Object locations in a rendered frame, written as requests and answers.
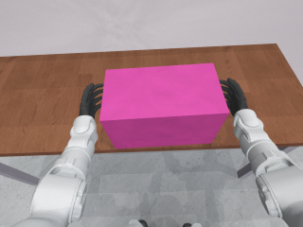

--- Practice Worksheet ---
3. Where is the robot left forearm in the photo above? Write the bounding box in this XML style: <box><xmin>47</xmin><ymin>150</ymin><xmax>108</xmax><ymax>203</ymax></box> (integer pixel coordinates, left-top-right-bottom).
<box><xmin>29</xmin><ymin>115</ymin><xmax>98</xmax><ymax>214</ymax></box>

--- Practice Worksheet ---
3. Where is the robot right upper arm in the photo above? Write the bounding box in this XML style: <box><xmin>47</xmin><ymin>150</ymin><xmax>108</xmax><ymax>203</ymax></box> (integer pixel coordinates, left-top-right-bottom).
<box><xmin>256</xmin><ymin>166</ymin><xmax>303</xmax><ymax>227</ymax></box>

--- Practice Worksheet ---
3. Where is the robot right hand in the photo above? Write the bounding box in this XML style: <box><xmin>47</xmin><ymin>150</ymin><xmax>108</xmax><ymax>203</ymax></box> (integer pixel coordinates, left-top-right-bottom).
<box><xmin>219</xmin><ymin>78</ymin><xmax>248</xmax><ymax>116</ymax></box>

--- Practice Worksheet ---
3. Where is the table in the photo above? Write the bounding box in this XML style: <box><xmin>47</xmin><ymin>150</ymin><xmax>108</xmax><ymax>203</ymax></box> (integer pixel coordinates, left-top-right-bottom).
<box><xmin>0</xmin><ymin>44</ymin><xmax>303</xmax><ymax>185</ymax></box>

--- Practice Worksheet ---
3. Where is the robot left hand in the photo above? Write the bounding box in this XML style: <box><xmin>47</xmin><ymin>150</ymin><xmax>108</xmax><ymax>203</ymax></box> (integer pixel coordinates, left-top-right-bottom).
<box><xmin>79</xmin><ymin>82</ymin><xmax>104</xmax><ymax>119</ymax></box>

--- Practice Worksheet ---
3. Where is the robot left upper arm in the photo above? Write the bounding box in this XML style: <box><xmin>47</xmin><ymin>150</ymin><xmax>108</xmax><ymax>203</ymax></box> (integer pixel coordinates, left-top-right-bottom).
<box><xmin>11</xmin><ymin>174</ymin><xmax>87</xmax><ymax>227</ymax></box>

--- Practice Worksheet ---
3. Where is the left robot shin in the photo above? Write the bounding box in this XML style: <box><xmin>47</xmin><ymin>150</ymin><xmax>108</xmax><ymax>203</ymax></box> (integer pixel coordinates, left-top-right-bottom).
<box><xmin>129</xmin><ymin>219</ymin><xmax>142</xmax><ymax>226</ymax></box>

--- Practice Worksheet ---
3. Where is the carton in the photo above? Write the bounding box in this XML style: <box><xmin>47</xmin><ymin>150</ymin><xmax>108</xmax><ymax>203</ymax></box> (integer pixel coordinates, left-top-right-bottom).
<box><xmin>99</xmin><ymin>62</ymin><xmax>230</xmax><ymax>149</ymax></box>

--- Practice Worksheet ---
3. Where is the robot right forearm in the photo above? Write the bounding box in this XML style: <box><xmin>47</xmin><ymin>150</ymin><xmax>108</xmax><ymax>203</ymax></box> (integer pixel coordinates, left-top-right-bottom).
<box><xmin>233</xmin><ymin>109</ymin><xmax>303</xmax><ymax>177</ymax></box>

